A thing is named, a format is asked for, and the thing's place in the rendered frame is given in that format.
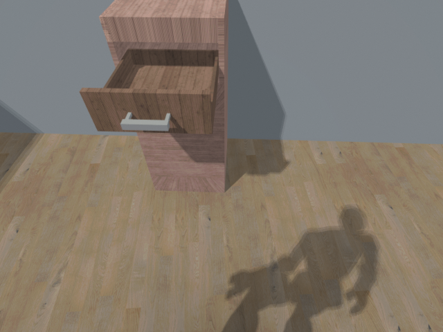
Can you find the cabinet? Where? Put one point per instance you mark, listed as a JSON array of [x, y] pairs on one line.
[[187, 162]]

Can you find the drawer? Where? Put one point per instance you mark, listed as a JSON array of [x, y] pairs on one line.
[[150, 83]]

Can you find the handle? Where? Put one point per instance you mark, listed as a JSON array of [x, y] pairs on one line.
[[145, 125]]

